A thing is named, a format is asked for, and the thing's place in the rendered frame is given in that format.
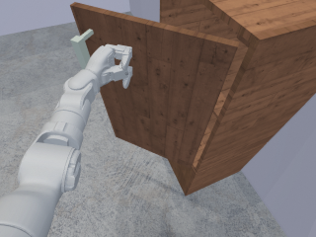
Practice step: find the left robot upper arm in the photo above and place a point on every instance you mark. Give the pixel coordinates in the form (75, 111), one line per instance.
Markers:
(48, 171)

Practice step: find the left robot hand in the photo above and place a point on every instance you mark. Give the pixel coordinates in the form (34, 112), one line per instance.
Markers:
(102, 63)

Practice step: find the cupboard door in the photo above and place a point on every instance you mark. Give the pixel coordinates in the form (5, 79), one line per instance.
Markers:
(177, 77)

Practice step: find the robot left forearm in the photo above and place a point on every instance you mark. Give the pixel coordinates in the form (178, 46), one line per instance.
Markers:
(71, 114)

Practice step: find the handle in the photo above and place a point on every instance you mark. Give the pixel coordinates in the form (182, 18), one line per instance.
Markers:
(81, 49)

